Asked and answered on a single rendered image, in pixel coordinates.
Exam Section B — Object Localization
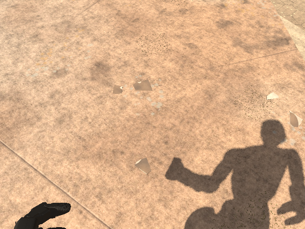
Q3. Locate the robot left hand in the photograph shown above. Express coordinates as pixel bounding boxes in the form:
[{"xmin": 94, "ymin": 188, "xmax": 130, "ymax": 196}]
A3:
[{"xmin": 13, "ymin": 202, "xmax": 71, "ymax": 229}]

